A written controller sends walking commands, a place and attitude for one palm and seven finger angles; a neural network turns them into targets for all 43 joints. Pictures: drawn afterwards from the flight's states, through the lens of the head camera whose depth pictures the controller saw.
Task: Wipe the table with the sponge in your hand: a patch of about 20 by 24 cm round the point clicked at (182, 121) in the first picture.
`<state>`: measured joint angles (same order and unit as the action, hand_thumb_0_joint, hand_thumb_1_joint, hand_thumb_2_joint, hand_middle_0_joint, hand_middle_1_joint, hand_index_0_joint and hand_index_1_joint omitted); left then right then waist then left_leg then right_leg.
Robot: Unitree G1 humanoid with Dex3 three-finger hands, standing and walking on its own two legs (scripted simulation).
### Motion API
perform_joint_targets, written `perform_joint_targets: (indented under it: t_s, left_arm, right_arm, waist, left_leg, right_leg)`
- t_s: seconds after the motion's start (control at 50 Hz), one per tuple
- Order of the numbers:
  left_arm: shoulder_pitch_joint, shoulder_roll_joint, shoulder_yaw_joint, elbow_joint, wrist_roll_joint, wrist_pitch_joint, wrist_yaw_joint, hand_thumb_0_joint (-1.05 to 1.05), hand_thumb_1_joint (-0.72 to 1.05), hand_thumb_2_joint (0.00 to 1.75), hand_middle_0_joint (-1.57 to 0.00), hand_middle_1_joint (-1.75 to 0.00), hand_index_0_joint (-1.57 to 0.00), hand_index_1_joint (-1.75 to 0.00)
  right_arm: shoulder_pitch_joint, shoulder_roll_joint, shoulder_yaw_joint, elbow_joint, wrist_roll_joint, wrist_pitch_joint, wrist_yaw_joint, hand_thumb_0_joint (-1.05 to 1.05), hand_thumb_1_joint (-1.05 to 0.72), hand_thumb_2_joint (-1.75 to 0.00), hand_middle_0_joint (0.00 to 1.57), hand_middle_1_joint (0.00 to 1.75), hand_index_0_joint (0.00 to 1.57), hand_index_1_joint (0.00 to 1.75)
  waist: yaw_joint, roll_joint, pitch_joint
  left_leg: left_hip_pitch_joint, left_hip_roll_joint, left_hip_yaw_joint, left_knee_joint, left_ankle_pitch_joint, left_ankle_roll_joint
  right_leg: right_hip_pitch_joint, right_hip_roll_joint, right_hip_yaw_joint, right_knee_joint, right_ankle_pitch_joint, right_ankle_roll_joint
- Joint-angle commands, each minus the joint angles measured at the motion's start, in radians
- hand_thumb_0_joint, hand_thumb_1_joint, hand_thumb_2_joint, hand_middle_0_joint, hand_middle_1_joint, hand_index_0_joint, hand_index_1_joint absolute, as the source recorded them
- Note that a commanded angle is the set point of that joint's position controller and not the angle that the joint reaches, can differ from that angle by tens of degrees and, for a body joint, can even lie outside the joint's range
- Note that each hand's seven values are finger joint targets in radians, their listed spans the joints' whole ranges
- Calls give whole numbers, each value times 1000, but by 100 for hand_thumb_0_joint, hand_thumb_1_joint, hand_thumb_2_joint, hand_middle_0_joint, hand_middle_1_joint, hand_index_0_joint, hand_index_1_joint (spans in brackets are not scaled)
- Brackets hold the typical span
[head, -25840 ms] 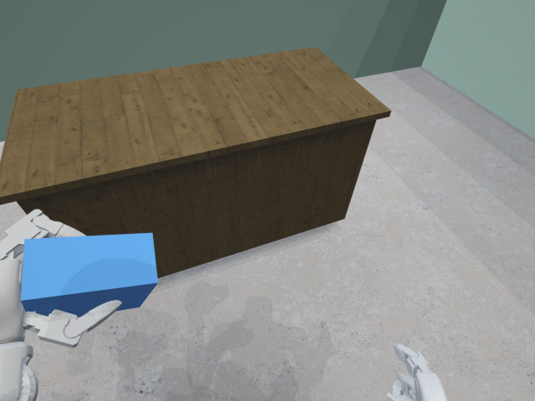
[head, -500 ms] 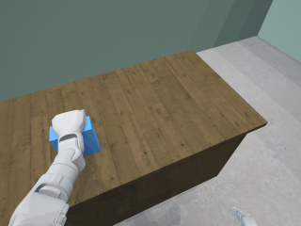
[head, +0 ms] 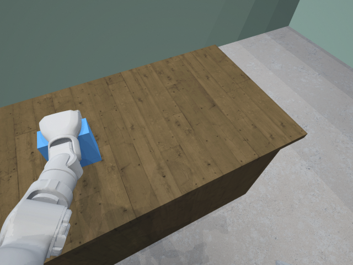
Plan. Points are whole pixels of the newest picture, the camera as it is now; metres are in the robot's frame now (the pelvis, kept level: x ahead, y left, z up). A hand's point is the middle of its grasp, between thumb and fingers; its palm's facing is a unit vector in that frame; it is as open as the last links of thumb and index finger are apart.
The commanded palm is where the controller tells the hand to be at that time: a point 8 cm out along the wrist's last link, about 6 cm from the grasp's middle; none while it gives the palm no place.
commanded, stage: wipe forward along the middle lane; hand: left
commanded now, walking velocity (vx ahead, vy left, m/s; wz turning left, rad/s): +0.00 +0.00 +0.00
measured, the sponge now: (74, 151) +0.40 +0.29 -0.03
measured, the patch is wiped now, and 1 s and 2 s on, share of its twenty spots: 1.00 1.00 1.00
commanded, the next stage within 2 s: slide back across to the first lane in 0.16 s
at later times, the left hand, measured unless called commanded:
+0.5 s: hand (60, 132) +0.43 +0.32 +0.01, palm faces -0.09 -0.03 -1.00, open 9.9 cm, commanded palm +0.40 +0.31 +0.05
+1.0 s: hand (37, 138) +0.41 +0.37 +0.01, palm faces -0.11 -0.04 -0.99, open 9.9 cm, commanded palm +0.38 +0.36 +0.06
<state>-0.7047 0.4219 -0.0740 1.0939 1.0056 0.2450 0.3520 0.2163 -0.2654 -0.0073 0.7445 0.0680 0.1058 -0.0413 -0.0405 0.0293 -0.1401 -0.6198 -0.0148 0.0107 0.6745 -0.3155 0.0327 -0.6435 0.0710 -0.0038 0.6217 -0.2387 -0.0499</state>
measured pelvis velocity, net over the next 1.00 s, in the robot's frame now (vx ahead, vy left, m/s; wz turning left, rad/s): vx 0.03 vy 0.03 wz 0.00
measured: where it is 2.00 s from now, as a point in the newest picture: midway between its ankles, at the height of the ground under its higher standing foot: outside the picture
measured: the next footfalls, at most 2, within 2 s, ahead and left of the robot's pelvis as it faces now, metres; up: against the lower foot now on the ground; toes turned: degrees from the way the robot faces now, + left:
none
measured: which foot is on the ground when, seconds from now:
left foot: down 0.00-1.00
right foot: down 0.00-1.00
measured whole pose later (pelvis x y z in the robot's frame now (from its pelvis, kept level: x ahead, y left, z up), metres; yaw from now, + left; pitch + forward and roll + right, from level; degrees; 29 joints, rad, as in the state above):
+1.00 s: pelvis +0.03 +0.03 +0.01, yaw +0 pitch +14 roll -2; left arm -0.60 0.52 0.04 1.02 1.04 0.14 0.30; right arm 0.20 -0.26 -0.02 0.72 0.06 0.14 -0.01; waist -0.02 0.02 -0.14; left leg -0.54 -0.03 0.02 0.64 -0.35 0.07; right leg -0.54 0.05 0.01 0.56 -0.25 -0.01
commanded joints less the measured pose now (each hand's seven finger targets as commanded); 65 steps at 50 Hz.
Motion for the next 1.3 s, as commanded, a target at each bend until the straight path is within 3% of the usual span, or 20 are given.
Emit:
perform_joint_targets:
  t_s: [0.0,0.04,0.1,0.14,0.22,0.34,0.44,0.52,0.54,0.6,0.7,0.8,0.84,0.88,0.94,1.0,1.08,1.12,1.14,1.28]
  left_arm:
    - [-270,216,29,-24,25,13,10,0,10,130,-120,-160,-120,-160]
    - [-293,247,57,-17,24,8,9,0,10,130,-120,-160,-120,-160]
    - [-300,212,23,-3,32,1,8,0,10,130,-120,-160,-120,-160]
    - [-298,267,76,0,24,-7,10,0,10,130,-120,-160,-120,-160]
    - [-342,261,43,28,43,-6,7,0,10,130,-120,-160,-120,-160]
    - [-280,295,102,-41,28,-21,4,0,10,130,-120,-160,-120,-160]
    - [-246,317,123,-96,34,-20,11,0,10,130,-120,-160,-120,-160]
    - [-232,281,85,-91,37,-8,8,0,10,130,-120,-160,-120,-160]
    - [-251,320,119,-106,35,-15,7,0,10,130,-120,-160,-120,-160]
    - [-218,264,70,-102,45,-16,-5,0,10,130,-120,-160,-120,-160]
    - [-210,273,77,-130,57,-42,-17,0,10,130,-120,-160,-120,-160]
    - [-180,311,108,-145,65,-59,-18,0,10,130,-120,-160,-120,-160]
    - [-158,376,171,-161,54,-66,-19,0,10,130,-120,-160,-120,-160]
    - [-160,365,144,-156,64,-68,-26,0,10,130,-120,-160,-120,-160]
    - [-124,403,184,-176,57,-85,-40,0,10,130,-120,-160,-120,-160]
    - [-82,329,122,-190,69,-105,-58,0,10,130,-120,-160,-120,-160]
    - [-3,245,78,-240,39,-128,-73,0,10,130,-120,-160,-120,-160]
    - [19,262,98,-234,32,-128,-69,0,10,130,-120,-160,-120,-160]
    - [5,272,115,-269,21,-136,-66,0,10,130,-120,-160,-120,-160]
    - [106,180,54,-277,3,-84,-60,0,10,130,-120,-160,-120,-160]
  right_arm:
    - [17,-147,-44,-95,2,-37,-4,0,-90,-90,20,30,20,30]
    - [24,-150,-44,-89,0,-40,-3,0,-90,-90,20,30,20,30]
    - [42,-148,-47,-87,-2,-43,3,0,-90,-90,20,30,20,30]
    - [48,-153,-48,-83,-6,-43,5,0,-90,-90,20,30,20,30]
    - [68,-157,-47,-80,-5,-42,8,0,-90,-90,20,30,20,30]
    - [66,-153,-56,-97,-7,-36,18,0,-90,-90,20,30,20,30]
    - [46,-153,-61,-102,-2,-29,24,0,-90,-90,20,30,20,30]
    - [36,-153,-58,-106,2,-26,28,0,-90,-90,20,30,20,30]
    - [28,-156,-57,-100,1,-28,25,0,-90,-90,20,30,20,30]
    - [32,-153,-60,-105,1,-25,26,0,-90,-90,20,30,20,30]
    - [31,-154,-63,-104,-3,-17,22,0,-90,-90,20,30,20,30]
    - [27,-157,-64,-106,-6,-7,23,0,-90,-90,20,30,20,30]
    - [11,-160,-61,-108,-7,-3,24,0,-90,-90,20,30,20,30]
    - [21,-161,-62,-109,-6,3,24,0,-90,-90,20,30,20,30]
    - [12,-165,-64,-112,-6,6,24,0,-90,-90,20,30,20,30]
    - [24,-161,-73,-114,-5,5,26,0,-90,-90,20,30,20,30]
    - [21,-158,-80,-121,-5,4,27,0,-90,-90,20,30,20,30]
    - [15,-162,-77,-119,-4,8,26,0,-90,-90,20,30,20,30]
    - [2,-161,-76,-120,-2,5,23,0,-90,-90,20,30,20,30]
    - [-25,-155,-75,-128,2,9,27,0,-90,-90,20,30,20,30]
  waist:
    - [-32,-85,-252]
    - [-30,-84,-266]
    - [-38,-59,-279]
    - [-24,-58,-310]
    - [-52,-51,-271]
    - [-3,-26,-366]
    - [12,-11,-342]
    - [6,-7,-271]
    - [13,4,-278]
    - [3,-5,-261]
    - [6,7,-267]
    - [20,8,-281]
    - [41,10,-305]
    - [25,2,-291]
    - [40,12,-312]
    - [23,19,-280]
    - [18,3,-271]
    - [21,-29,-246]
    - [30,-2,-260]
    - [33,-20,-208]
  left_leg:
    - [38,-2,-16,-62,106,17]
    - [33,1,-23,-61,120,16]
    - [52,5,-19,-52,127,16]
    - [43,5,-19,-46,151,16]
    - [33,8,-22,-40,136,16]
    - [94,11,-31,-50,235,14]
    - [148,15,-41,-74,278,12]
    - [163,16,-49,-99,236,9]
    - [174,21,-54,-100,262,7]
    - [198,20,-57,-101,274,5]
    - [234,25,-65,-96,338,-5]
    - [231,19,-62,-93,373,-7]
    - [227,16,-60,-93,406,-6]
    - [224,13,-57,-90,393,-3]
    - [228,11,-54,-87,434,-1]
    - [256,15,-57,-80,449,1]
    - [279,23,-66,-75,461,-2]
    - [248,20,-67,-85,399,1]
    - [255,21,-68,-86,431,-1]
    - [257,25,-78,-99,391,-12]
  right_leg:
    - [233,-41,69,-90,154,8]
    - [234,-39,65,-81,165,5]
    - [201,-35,53,-73,158,5]
    - [231,-34,60,-65,200,2]
    - [182,-31,49,-63,170,4]
    - [249,-25,38,-49,241,-6]
    - [263,-23,30,-63,244,-10]
    - [230,-20,14,-84,170,-12]
    - [235,-21,17,-78,184,-17]
    - [224,-19,8,-85,186,-17]
    - [220,-18,6,-78,220,-23]
    - [251,-21,10,-75,264,-25]
    - [297,-25,22,-74,309,-28]
    - [295,-26,19,-78,314,-24]
    - [336,-32,32,-78,377,-27]
    - [295,-28,23,-84,365,-26]
    - [269,-22,20,-90,342,-26]
    - [272,-21,22,-94,311,-28]
    - [282,-24,29,-90,333,-33]
    - [250,-21,6,-92,252,-31]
